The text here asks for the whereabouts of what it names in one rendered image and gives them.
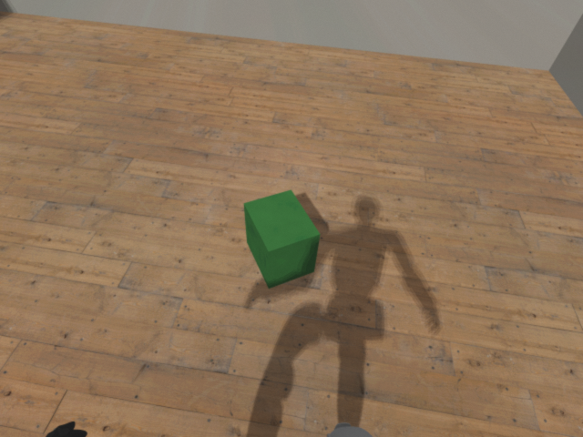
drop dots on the carton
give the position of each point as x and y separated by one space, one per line
282 238

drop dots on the right robot shin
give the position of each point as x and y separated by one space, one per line
343 424

